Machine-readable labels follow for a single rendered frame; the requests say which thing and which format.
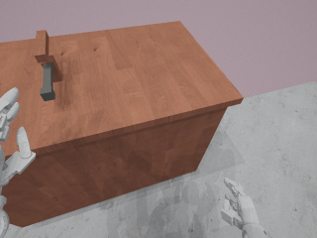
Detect right robot hand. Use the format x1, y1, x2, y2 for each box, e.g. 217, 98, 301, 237
221, 178, 261, 231

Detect left robot hand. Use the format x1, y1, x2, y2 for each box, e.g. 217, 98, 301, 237
0, 87, 36, 194

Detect right robot forearm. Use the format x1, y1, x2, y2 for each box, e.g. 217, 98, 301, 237
242, 223, 269, 238

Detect left robot forearm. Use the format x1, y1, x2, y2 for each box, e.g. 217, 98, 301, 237
0, 194, 10, 238

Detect tap lever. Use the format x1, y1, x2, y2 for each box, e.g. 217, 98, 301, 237
40, 62, 55, 101

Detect counter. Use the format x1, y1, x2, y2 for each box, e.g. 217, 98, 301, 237
0, 21, 244, 228

